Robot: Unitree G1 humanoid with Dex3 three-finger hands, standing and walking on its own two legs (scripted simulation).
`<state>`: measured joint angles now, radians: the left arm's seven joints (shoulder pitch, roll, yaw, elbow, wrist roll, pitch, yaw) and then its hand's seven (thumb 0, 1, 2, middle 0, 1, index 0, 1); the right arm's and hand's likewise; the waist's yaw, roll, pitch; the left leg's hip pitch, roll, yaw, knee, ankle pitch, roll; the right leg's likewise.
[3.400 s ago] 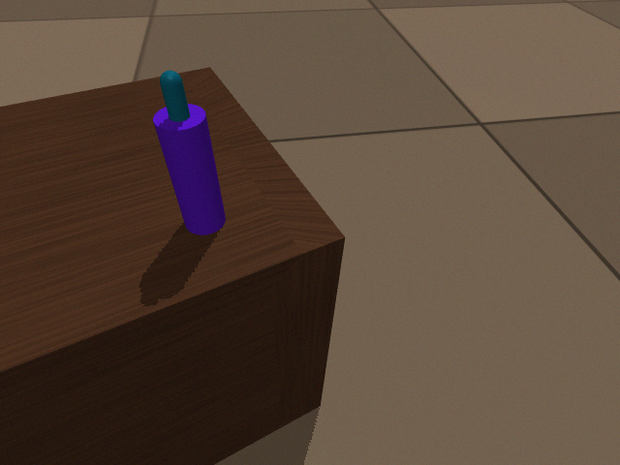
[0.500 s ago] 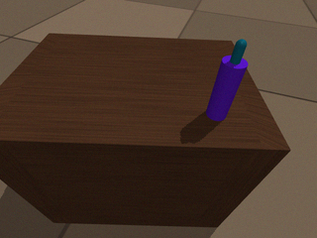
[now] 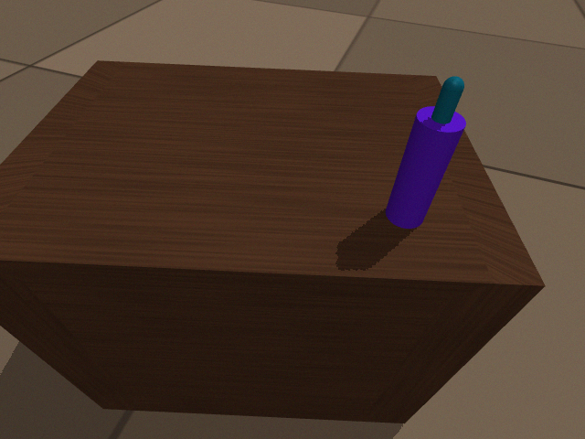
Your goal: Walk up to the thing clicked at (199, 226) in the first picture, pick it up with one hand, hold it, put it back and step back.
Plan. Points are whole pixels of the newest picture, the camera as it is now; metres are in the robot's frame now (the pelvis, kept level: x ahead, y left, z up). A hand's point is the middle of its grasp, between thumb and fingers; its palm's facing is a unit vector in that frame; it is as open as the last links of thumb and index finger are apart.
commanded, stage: stand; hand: right
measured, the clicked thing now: (426, 157) +0.49 -0.20 +0.14
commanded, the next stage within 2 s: none
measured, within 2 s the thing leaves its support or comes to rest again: neither
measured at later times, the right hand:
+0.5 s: hand out of the picture +0.09 -0.26 -0.15, palm faces -0.01 +0.94 -0.35, open 7.4 cm
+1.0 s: hand out of the picture +0.07 -0.27 -0.16, palm faces +0.00 +0.94 -0.34, open 7.4 cm
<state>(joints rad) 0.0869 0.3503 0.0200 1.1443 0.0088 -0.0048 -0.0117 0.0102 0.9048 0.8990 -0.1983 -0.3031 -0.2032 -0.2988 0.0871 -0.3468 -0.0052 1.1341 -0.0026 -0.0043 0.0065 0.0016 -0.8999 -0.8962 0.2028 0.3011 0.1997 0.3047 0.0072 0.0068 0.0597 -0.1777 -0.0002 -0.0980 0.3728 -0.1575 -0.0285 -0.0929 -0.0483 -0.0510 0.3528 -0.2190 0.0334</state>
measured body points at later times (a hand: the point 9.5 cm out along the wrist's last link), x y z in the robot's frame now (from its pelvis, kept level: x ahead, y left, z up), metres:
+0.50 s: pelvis +0.01 +0.00 +0.00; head +0.02 -0.01 +0.45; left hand +0.09 +0.30 -0.13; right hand +0.09 -0.31 -0.13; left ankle +0.03 +0.14 -0.75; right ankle -0.02 -0.14 -0.75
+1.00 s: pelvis +0.01 -0.01 +0.00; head +0.02 -0.01 +0.45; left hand +0.08 +0.29 -0.13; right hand +0.07 -0.31 -0.13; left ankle +0.03 +0.14 -0.75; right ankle -0.02 -0.14 -0.75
